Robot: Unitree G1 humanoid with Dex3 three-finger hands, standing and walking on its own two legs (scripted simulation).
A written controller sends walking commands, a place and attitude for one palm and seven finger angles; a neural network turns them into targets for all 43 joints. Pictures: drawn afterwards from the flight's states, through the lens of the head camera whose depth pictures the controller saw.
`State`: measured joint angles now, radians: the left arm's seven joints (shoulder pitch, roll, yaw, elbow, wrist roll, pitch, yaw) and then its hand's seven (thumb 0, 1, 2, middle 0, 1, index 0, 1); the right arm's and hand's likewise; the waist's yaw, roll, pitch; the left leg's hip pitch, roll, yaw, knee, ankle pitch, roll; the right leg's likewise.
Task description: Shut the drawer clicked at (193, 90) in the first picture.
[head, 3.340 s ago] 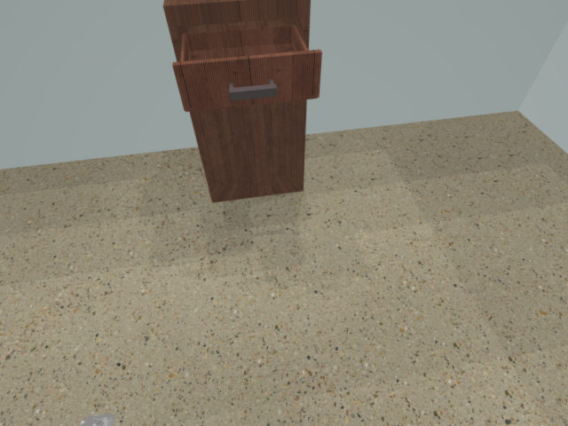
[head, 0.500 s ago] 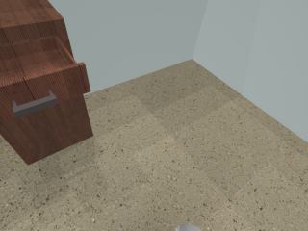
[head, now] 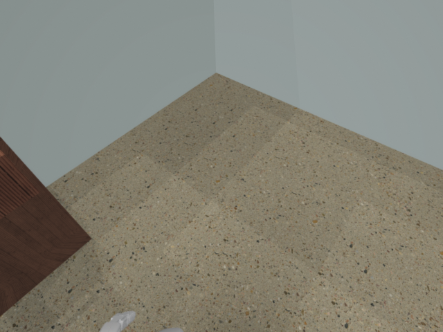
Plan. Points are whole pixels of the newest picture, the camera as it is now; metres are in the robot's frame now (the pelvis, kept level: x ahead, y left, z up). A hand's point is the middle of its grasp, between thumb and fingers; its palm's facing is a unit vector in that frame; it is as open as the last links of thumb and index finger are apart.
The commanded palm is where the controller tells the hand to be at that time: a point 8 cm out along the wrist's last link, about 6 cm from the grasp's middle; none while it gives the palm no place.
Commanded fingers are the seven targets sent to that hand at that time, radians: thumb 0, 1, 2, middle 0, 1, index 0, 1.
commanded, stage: turn to face it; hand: left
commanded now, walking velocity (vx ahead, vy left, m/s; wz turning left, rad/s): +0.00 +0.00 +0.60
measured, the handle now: out of the picture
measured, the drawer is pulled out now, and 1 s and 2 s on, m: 0.27 0.27 0.27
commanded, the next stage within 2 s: take the last steps up to it in 1.34 s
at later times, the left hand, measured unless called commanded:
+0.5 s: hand out of the picture -0.01 +0.27 -0.16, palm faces +0.34 -0.91 -0.25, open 7.4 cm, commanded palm none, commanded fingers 0.00 0.90 0.90 -0.20 -0.30 -0.20 -0.30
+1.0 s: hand out of the picture -0.02 +0.19 -0.13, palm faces +0.56 -0.78 -0.27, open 7.4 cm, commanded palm none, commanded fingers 0.00 0.90 0.90 -0.20 -0.30 -0.20 -0.30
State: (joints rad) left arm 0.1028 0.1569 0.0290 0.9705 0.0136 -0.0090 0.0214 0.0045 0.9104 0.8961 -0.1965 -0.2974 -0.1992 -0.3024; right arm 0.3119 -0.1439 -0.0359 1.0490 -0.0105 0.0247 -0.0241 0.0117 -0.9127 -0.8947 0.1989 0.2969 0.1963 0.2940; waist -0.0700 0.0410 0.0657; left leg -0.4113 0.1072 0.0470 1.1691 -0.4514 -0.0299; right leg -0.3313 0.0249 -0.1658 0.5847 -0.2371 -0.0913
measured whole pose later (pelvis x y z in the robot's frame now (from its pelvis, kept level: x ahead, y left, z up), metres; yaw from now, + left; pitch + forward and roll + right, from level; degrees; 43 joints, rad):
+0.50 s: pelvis +0.01 +0.05 +0.02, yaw +16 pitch +0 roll -2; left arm 0.23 0.26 0.09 1.00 0.01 0.06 0.02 0.01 0.91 0.90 -0.20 -0.30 -0.20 -0.30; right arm 0.24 -0.19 -0.04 0.96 -0.02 0.02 -0.01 0.01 -0.91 -0.89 0.20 0.30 0.20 0.29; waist 0.01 -0.02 0.05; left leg -0.25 0.00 0.06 0.48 -0.24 0.07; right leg -0.49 -0.08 -0.03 1.09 -0.36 0.09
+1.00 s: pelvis +0.02 -0.01 +0.02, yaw +35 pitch -1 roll +2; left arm 0.20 0.17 0.03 0.89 0.02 0.01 0.02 0.01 0.90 0.90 -0.20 -0.30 -0.20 -0.30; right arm 0.19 -0.27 -0.10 0.94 -0.02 0.08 0.03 0.01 -0.91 -0.90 0.20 0.30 0.20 0.29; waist -0.02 0.03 0.06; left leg -0.50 0.01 0.01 1.11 -0.41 -0.06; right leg -0.19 -0.09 -0.14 0.51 -0.30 -0.01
